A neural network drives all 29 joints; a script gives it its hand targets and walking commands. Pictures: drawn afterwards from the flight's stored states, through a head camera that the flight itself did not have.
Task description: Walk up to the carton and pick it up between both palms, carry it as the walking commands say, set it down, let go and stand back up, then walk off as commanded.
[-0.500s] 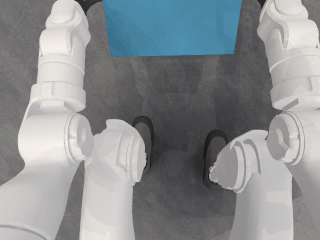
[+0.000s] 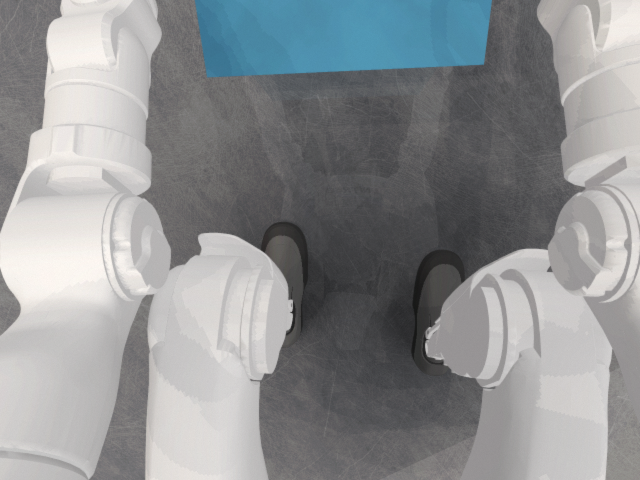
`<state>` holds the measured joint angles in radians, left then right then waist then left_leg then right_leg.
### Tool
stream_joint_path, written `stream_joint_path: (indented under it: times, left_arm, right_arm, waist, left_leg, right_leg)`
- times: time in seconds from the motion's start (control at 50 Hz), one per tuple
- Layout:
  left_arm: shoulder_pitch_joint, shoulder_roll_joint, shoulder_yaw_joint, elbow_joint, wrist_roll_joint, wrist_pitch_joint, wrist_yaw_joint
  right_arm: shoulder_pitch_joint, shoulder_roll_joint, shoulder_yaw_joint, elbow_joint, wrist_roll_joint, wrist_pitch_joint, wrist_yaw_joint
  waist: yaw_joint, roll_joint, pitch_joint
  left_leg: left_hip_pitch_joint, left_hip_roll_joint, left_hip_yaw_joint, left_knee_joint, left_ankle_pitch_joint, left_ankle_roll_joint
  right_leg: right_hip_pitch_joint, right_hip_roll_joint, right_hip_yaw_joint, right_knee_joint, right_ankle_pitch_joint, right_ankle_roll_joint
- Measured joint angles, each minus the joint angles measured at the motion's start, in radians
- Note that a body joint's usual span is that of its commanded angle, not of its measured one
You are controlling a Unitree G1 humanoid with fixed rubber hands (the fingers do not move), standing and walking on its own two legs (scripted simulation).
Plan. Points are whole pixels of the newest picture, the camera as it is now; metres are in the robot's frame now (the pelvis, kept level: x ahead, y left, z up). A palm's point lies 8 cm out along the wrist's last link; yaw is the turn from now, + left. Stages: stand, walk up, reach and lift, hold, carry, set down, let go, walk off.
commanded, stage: set down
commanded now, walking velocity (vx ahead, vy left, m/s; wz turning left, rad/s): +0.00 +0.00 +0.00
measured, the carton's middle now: out of the picture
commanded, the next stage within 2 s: none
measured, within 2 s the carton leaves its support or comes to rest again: rests again in 0.38 s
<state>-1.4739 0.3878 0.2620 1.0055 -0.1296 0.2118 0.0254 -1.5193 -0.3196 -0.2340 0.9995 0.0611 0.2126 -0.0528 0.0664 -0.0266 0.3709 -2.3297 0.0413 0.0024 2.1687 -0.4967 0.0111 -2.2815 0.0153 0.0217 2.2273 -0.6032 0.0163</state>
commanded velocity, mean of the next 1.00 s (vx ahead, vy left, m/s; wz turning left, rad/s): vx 0.00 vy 0.00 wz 0.00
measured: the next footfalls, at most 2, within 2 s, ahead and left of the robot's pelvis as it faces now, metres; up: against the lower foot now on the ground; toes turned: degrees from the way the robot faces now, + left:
none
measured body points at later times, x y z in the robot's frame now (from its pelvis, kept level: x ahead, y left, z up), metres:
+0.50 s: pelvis +0.02 +0.00 -0.01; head +0.40 +0.01 +0.22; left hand +0.57 +0.24 -0.18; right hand +0.61 -0.12 -0.19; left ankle +0.13 +0.12 -0.33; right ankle +0.10 -0.12 -0.33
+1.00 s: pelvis +0.02 +0.00 -0.01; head +0.41 +0.01 +0.21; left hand +0.58 +0.24 -0.19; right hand +0.61 -0.12 -0.19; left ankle +0.13 +0.12 -0.33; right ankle +0.10 -0.12 -0.33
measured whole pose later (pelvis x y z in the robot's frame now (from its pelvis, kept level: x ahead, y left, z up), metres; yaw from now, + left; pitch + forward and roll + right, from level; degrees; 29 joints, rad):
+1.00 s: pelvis +0.02 +0.00 -0.01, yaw +0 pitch +40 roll +1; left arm -1.45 0.40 0.36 1.00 -0.10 0.16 -0.06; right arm -1.50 -0.26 -0.35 0.94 -0.04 0.15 0.00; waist 0.06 -0.01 0.37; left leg -2.35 0.04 0.01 2.23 -0.58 0.00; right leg -2.30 0.03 0.03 2.29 -0.69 0.02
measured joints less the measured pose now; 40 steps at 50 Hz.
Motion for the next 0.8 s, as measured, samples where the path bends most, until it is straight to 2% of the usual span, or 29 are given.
stream_joint_path:
  times: [0.38,0.8]
  left_arm:
    - [0.001,0.012,0.065,-0.017,0.016,-0.02,-0.052]
    - [0.023,0.009,0.087,-0.014,0.021,-0.047,-0.076]
  right_arm:
    - [-0.005,0.029,-0.058,-0.044,-0.044,-0.033,0.032]
    - [0.018,0.058,-0.102,-0.063,-0.086,-0.056,0.046]
  waist:
    - [-0.005,0.015,0.027]
    - [-0.007,0.017,-0.005]
  left_leg:
    - [-0.002,0.003,0.003,0.039,-0.045,-0.005]
    - [-0.02,0.004,0.005,0.059,-0.081,-0.007]
  right_leg:
    - [-0.006,0.007,0.006,0.042,-0.043,-0.001]
    - [-0.021,0.011,0.01,0.059,-0.079,0.002]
